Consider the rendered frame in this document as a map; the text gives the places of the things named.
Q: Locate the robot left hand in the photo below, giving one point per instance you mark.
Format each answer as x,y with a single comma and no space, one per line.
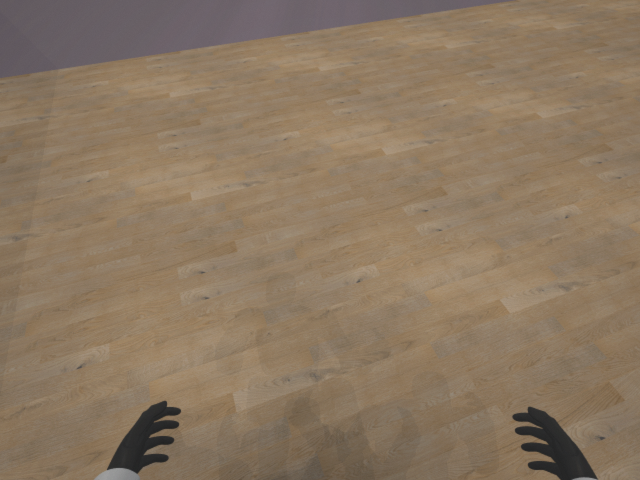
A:
130,453

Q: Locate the robot right hand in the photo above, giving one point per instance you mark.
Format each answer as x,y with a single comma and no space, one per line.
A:
570,463

